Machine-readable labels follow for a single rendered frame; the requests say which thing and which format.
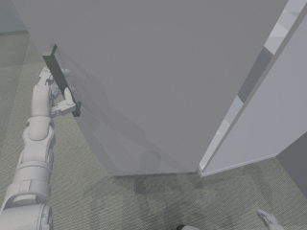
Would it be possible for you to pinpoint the handle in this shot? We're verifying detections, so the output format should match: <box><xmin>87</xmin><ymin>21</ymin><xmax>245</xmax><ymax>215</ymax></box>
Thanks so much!
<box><xmin>42</xmin><ymin>43</ymin><xmax>82</xmax><ymax>117</ymax></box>

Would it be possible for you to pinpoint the left robot upper arm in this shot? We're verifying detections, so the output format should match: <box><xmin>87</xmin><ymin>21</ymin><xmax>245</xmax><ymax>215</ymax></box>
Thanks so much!
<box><xmin>0</xmin><ymin>203</ymin><xmax>54</xmax><ymax>230</ymax></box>

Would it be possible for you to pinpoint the robot left forearm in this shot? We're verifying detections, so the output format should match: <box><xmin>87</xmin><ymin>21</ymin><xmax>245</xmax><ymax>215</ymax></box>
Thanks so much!
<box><xmin>0</xmin><ymin>116</ymin><xmax>56</xmax><ymax>215</ymax></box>

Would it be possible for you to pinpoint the robot left hand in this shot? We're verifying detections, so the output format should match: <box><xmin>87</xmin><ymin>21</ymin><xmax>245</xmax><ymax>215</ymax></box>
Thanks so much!
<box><xmin>31</xmin><ymin>66</ymin><xmax>76</xmax><ymax>119</ymax></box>

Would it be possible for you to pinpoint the fridge door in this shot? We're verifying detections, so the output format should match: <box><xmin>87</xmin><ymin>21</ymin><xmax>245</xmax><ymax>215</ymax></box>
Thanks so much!
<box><xmin>12</xmin><ymin>0</ymin><xmax>289</xmax><ymax>176</ymax></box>

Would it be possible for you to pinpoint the robot right hand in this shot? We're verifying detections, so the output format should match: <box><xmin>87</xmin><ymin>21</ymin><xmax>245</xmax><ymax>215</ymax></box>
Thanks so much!
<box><xmin>256</xmin><ymin>209</ymin><xmax>284</xmax><ymax>230</ymax></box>

